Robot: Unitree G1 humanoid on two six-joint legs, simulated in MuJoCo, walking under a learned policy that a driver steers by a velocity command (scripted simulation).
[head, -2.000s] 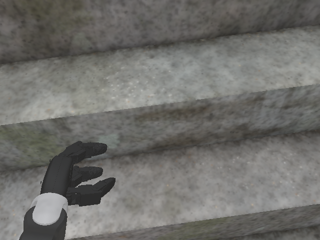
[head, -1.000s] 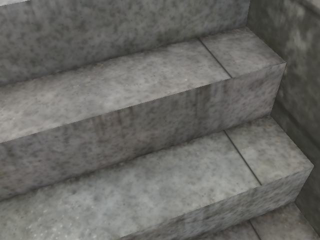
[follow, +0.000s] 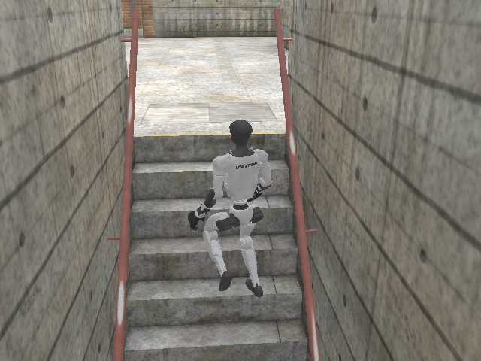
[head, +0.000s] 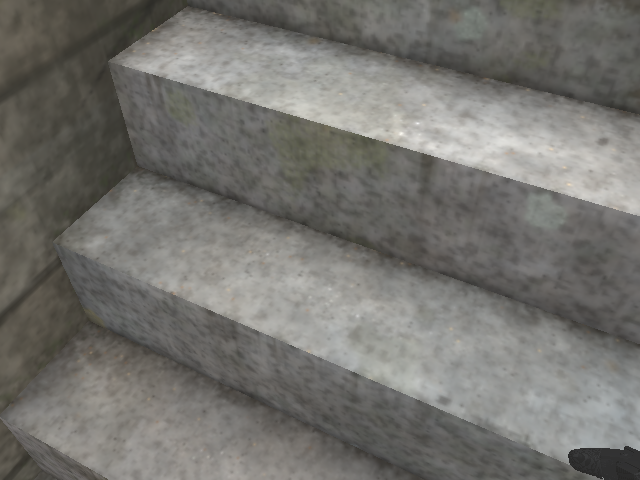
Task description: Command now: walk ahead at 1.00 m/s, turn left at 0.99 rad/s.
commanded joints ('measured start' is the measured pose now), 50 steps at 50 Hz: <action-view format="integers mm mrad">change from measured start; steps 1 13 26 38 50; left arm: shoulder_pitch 19 104 -362 -256 -425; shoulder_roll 54 238 -36 -10 -84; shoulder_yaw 7 37 -31 -52 -47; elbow -42 -69 -404 -487 -481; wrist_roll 3 -52 -10 -71 40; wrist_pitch -92 -29 77 110 30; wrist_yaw -24 -65 -33 -89 -2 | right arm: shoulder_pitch -7 107 500 152 309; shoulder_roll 41 -38 -33 -222 119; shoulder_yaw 34 -12 28 -53 79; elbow -62 -14 308 114 150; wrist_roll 30 76 -30 22 17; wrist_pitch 13 22 -144 -29 -118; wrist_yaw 2 -16 -138 -118 -57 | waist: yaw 25 -91 -123 55 -14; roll -12 -302 73 58 56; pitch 129 -112 -159 -239 72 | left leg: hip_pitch -263 617 1609 1050 802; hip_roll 52 24 505 311 182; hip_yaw -33 345 -63 360 234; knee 0 -1052 -1482 -1333 -1862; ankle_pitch -109 -318 856 1078 421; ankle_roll -4 37 212 -25 -22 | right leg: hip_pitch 181 511 -1039 62 -350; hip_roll -255 -198 143 177 346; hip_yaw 377 13 362 200 220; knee -591 -565 1382 -206 784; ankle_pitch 97 1720 -181 -138 33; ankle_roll -86 -174 -90 -98 -124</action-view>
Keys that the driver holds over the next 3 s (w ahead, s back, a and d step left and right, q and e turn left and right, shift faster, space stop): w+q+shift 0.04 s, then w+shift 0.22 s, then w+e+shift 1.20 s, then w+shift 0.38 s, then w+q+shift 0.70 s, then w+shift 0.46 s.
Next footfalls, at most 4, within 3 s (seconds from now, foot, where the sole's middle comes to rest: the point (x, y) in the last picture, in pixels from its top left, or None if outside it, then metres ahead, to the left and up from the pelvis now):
0.32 left None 0.27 0.21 -0.70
0.66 right None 0.17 -0.01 -0.48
1.12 right None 0.30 -0.04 -0.47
1.46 left None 0.21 0.26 -0.70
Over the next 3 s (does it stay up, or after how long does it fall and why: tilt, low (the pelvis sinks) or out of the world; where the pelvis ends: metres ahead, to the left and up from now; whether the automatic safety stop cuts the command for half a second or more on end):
stays up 0.68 -0.07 0.60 its command is cut before an obstacle after 0.2 s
